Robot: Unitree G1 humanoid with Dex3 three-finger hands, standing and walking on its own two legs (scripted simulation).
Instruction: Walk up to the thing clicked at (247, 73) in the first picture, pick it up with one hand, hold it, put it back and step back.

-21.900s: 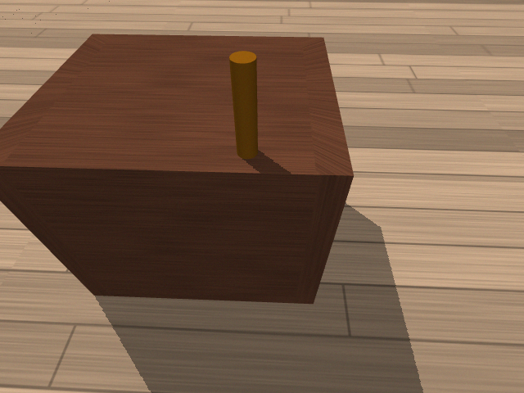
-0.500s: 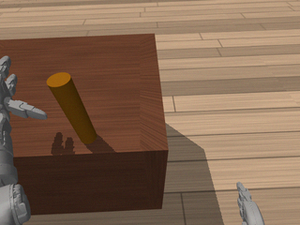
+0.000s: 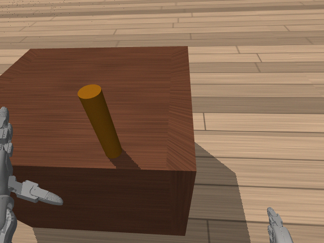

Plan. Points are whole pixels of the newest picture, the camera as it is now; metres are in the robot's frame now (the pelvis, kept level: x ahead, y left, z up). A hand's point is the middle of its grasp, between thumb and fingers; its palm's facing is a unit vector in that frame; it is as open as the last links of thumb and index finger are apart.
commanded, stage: sink last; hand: left
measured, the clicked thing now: (103, 126) +0.38 +0.19 +0.10
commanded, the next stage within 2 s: home in 0.52 s
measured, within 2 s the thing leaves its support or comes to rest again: neither
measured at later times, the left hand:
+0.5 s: hand (49, 195) +0.17 +0.22 +0.16, palm faces +0.32 -0.83 -0.45, open 17.5 cm
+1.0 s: hand (88, 235) +0.14 +0.19 +0.00, palm faces +0.16 -0.95 -0.28, open 17.5 cm
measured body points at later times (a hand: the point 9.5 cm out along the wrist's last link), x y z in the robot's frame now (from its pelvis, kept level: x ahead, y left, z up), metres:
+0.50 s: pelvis -0.01 -0.02 +0.00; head -0.01 -0.05 +0.45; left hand +0.15 +0.26 +0.18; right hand +0.15 -0.28 -0.08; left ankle -0.03 +0.13 -0.73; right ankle +0.02 -0.14 -0.73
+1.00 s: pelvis -0.02 -0.01 +0.01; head +0.00 -0.03 +0.46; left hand +0.13 +0.24 +0.02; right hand +0.16 -0.23 -0.09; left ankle -0.03 +0.13 -0.73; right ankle +0.02 -0.14 -0.73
